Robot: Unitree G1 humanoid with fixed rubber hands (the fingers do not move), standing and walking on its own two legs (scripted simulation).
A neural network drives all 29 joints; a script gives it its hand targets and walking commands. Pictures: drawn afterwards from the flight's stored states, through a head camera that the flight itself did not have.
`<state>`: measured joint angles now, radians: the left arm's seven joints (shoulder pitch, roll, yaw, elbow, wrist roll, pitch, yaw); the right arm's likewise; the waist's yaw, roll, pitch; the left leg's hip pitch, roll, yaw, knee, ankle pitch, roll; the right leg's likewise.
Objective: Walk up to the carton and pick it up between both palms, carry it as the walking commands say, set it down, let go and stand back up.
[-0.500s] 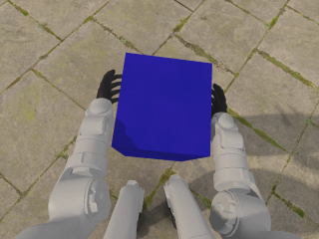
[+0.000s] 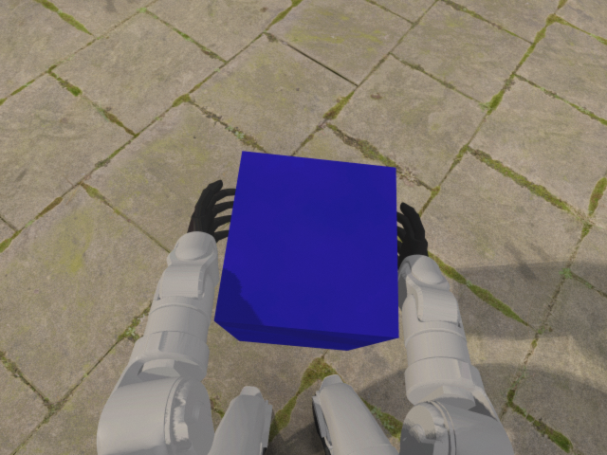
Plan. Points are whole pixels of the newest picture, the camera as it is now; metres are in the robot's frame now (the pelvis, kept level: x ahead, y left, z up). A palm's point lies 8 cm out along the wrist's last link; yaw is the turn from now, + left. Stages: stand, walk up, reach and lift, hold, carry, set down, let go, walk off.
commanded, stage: reach and lift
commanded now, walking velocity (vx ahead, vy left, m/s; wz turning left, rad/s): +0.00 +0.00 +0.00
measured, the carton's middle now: (304, 268) +0.37 -0.03 -0.11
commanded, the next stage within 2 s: none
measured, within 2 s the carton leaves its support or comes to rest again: neither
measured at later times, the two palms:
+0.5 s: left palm (187, 234) +0.38 +0.11 +0.03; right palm (430, 257) +0.33 -0.17 +0.03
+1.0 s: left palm (166, 230) +0.35 +0.12 +0.10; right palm (461, 252) +0.31 -0.17 +0.10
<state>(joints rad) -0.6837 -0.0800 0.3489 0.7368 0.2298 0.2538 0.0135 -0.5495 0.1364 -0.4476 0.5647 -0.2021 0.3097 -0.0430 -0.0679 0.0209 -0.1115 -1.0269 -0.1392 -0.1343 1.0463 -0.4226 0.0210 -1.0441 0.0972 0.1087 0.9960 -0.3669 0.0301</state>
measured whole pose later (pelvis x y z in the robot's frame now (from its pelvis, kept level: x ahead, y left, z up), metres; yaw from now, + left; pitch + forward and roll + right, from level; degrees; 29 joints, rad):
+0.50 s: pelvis +0.01 +0.00 +0.05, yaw +0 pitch +14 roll -1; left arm -0.52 -0.11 0.33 0.66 0.26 0.30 -0.02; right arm -0.40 0.17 -0.40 0.49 -0.24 0.37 -0.04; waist -0.06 0.01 -0.06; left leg -0.63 -0.11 -0.15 0.72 -0.31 0.03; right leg -0.65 0.08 0.12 0.67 -0.26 0.02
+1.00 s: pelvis +0.02 +0.00 +0.08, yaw +0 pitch -2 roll -1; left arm -0.41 -0.14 0.31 0.52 0.28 0.49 -0.04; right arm -0.33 0.17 -0.33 0.39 -0.25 0.57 -0.02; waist -0.08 0.00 0.00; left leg -0.20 -0.10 -0.15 0.49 -0.25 0.04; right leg -0.22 0.06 0.13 0.45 -0.20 0.01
